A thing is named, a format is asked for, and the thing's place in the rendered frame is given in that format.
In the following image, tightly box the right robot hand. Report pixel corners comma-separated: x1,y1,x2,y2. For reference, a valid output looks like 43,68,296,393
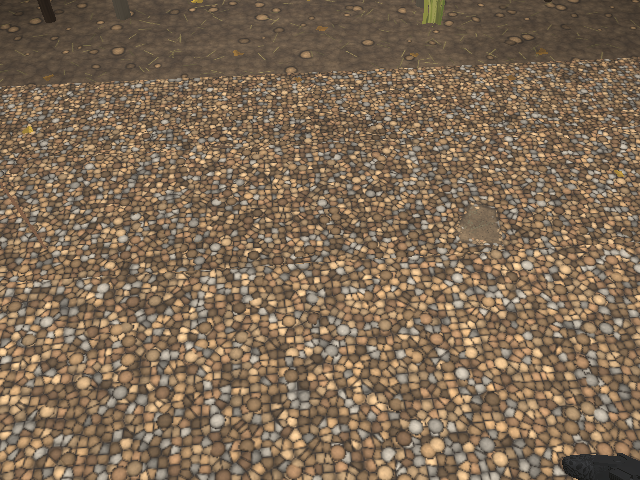
562,453,640,480

